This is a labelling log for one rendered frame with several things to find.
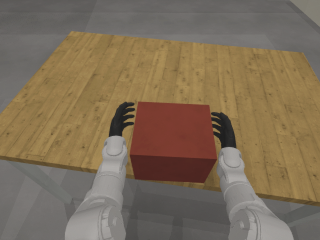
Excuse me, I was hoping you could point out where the carton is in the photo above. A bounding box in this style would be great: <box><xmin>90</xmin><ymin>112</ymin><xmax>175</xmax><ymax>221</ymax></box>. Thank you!
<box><xmin>129</xmin><ymin>101</ymin><xmax>217</xmax><ymax>183</ymax></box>

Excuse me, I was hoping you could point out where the left robot upper arm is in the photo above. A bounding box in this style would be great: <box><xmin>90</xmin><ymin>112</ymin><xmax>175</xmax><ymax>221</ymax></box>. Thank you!
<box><xmin>65</xmin><ymin>204</ymin><xmax>126</xmax><ymax>240</ymax></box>

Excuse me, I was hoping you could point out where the table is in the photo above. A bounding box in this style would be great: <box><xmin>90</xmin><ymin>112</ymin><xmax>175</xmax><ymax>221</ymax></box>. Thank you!
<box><xmin>0</xmin><ymin>31</ymin><xmax>320</xmax><ymax>228</ymax></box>

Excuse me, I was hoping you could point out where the left robot hand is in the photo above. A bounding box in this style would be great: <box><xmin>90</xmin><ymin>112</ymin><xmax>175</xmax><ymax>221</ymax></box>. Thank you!
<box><xmin>108</xmin><ymin>102</ymin><xmax>135</xmax><ymax>137</ymax></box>

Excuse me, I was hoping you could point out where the robot left forearm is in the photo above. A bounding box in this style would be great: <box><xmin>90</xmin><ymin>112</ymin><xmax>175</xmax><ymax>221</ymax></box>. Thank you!
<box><xmin>65</xmin><ymin>135</ymin><xmax>128</xmax><ymax>240</ymax></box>

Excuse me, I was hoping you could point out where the right robot hand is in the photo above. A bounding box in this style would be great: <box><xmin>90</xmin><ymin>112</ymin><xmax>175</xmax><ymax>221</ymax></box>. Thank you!
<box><xmin>211</xmin><ymin>112</ymin><xmax>237</xmax><ymax>148</ymax></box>

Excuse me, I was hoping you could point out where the robot right forearm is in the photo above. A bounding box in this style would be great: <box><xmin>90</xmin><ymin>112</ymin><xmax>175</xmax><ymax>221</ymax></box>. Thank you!
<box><xmin>216</xmin><ymin>147</ymin><xmax>279</xmax><ymax>223</ymax></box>

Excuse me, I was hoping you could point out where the right robot upper arm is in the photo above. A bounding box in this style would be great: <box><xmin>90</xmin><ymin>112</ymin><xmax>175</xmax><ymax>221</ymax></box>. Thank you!
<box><xmin>228</xmin><ymin>208</ymin><xmax>294</xmax><ymax>240</ymax></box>

